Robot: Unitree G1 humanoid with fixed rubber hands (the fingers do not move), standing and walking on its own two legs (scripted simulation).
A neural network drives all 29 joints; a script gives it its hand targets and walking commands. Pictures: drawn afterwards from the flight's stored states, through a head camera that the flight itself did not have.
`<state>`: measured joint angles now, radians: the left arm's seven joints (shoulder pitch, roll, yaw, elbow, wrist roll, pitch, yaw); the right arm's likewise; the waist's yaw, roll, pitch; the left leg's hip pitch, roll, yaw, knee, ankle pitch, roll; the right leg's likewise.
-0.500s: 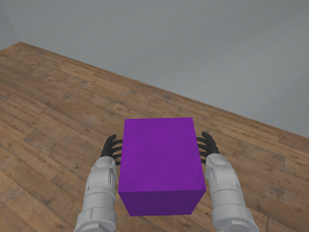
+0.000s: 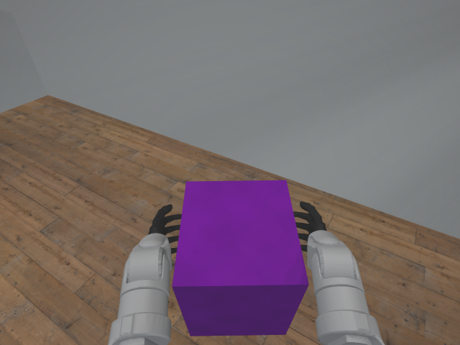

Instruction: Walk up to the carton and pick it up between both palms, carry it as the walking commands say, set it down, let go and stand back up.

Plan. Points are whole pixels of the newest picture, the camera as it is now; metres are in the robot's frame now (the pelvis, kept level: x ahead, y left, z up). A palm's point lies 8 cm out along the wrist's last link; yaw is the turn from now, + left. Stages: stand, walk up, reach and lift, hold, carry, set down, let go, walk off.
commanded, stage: reach and lift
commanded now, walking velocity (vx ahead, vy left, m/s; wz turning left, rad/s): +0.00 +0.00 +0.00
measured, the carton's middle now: (237, 260) +0.31 +0.01 -0.02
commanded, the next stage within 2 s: hold in 0.86 s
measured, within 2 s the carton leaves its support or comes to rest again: neither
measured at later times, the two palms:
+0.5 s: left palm (164, 239) +0.30 +0.15 +0.06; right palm (321, 240) +0.31 -0.14 +0.06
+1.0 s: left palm (161, 246) +0.29 +0.15 +0.05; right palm (322, 248) +0.29 -0.14 +0.05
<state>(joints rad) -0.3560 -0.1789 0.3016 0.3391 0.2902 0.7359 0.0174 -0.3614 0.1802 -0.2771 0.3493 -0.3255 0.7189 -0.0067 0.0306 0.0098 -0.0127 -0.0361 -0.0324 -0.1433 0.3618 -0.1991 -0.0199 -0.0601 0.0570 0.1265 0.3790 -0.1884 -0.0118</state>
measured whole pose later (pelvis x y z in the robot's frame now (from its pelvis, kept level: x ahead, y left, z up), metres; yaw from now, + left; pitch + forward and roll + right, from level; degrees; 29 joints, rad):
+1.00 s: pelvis +0.00 +0.01 +0.00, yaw +0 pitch -7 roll +0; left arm -0.28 -0.16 0.21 0.28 0.27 0.77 0.02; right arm -0.28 0.16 -0.21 0.26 -0.30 0.77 0.01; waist 0.00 0.01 -0.01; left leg -0.02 -0.03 -0.14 0.34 -0.19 -0.01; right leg -0.03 0.05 0.12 0.34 -0.17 0.00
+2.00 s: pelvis -0.02 +0.01 -0.02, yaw -1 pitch +2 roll +1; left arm -0.27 -0.15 0.17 -0.01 0.15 0.96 0.08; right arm -0.28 0.15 -0.16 -0.01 -0.18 0.94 -0.07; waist 0.01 -0.01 -0.11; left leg -0.39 -0.02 -0.04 0.65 -0.30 -0.02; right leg -0.43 0.02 0.05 0.67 -0.25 0.00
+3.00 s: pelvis -0.31 -0.02 -0.01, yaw -1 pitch +4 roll +2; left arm -0.17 -0.14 0.08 -0.26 0.10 1.18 0.11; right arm -0.15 0.13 -0.10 -0.32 -0.11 1.19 -0.11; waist -0.03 0.03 -0.06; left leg -0.63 0.03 0.06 1.12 -0.46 -0.01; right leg -0.35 -0.04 -0.09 0.55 -0.26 -0.04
